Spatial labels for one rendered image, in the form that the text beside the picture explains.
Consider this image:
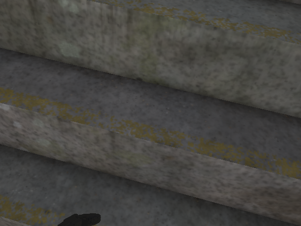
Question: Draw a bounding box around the robot left hand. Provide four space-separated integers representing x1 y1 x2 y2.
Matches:
57 213 101 226

